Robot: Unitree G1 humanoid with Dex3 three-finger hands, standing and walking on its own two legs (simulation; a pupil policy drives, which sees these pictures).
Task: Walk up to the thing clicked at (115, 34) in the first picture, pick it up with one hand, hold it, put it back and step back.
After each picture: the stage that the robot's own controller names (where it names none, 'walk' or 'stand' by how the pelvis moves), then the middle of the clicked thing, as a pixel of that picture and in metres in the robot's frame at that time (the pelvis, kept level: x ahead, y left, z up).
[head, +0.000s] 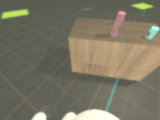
stand; (117, 25) +0.97 -0.22 +0.08
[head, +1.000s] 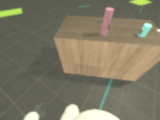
rise first; (106, 23) +0.89 -0.06 +0.11
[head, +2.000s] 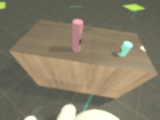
walk; (77, 37) +0.58 +0.17 +0.11
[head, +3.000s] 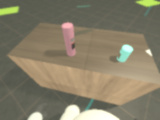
stand; (69, 41) +0.52 +0.20 +0.12
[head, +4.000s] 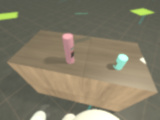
stand; (69, 50) +0.49 +0.20 +0.08
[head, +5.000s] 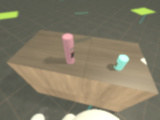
stand; (69, 50) +0.49 +0.20 +0.08
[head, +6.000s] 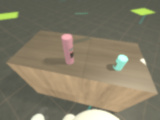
stand; (68, 50) +0.49 +0.20 +0.08
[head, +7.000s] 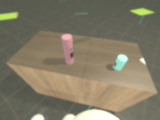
stand; (68, 50) +0.49 +0.21 +0.08
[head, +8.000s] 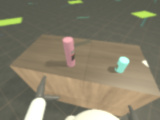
rise first; (69, 53) +0.47 +0.21 +0.08
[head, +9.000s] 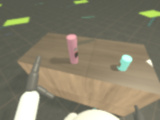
go down; (73, 50) +0.50 +0.20 +0.08
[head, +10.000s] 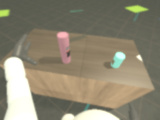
go down; (64, 49) +0.49 +0.20 +0.09
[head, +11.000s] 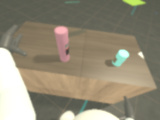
go down; (63, 46) +0.47 +0.19 +0.10
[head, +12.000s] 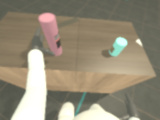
close in; (53, 38) +0.48 +0.21 +0.14
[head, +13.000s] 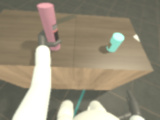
lift; (51, 30) +0.53 +0.21 +0.15
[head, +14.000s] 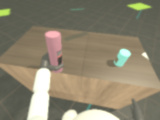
lift; (55, 54) +0.36 +0.23 +0.16
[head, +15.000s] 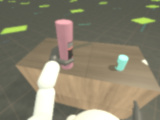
hold; (65, 47) +0.32 +0.16 +0.28
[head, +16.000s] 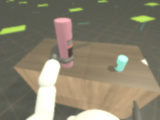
hold; (65, 46) +0.34 +0.16 +0.28
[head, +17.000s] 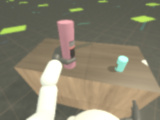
hold; (67, 47) +0.34 +0.15 +0.27
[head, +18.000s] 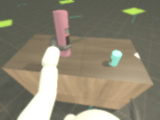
crouch; (63, 35) +0.45 +0.18 +0.26
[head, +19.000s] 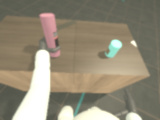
lower; (51, 37) +0.51 +0.22 +0.12
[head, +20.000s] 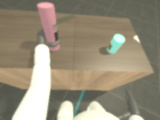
lower; (50, 30) +0.52 +0.21 +0.15
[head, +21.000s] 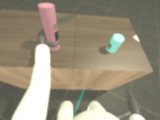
lower; (51, 30) +0.53 +0.21 +0.15
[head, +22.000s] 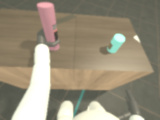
lower; (50, 30) +0.53 +0.21 +0.15
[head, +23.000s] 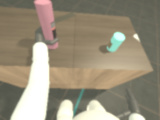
rest; (48, 28) +0.53 +0.22 +0.15
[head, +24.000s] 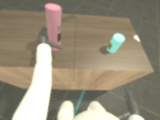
withdraw; (54, 31) +0.52 +0.19 +0.15
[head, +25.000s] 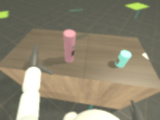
sink last; (69, 48) +0.47 +0.18 +0.12
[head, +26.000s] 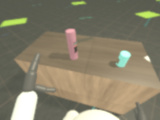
stand; (72, 45) +0.54 +0.21 +0.12
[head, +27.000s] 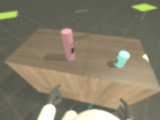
stand; (68, 46) +0.50 +0.21 +0.10
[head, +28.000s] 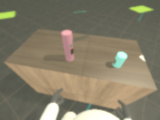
stand; (68, 47) +0.51 +0.21 +0.09
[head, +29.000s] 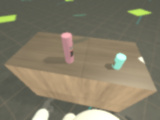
stand; (68, 49) +0.50 +0.20 +0.09
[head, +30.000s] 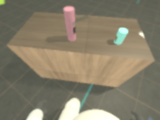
walk; (70, 26) +0.65 +0.21 +0.11
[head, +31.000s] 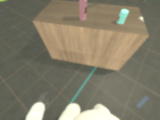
walk; (83, 6) +0.98 +0.17 +0.11
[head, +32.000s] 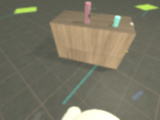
walk; (87, 13) +1.24 +0.19 +0.10
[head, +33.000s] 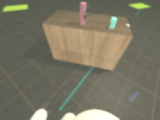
stand; (82, 14) +1.16 +0.19 +0.08
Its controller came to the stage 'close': yes
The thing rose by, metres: 0.22
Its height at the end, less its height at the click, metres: +0.00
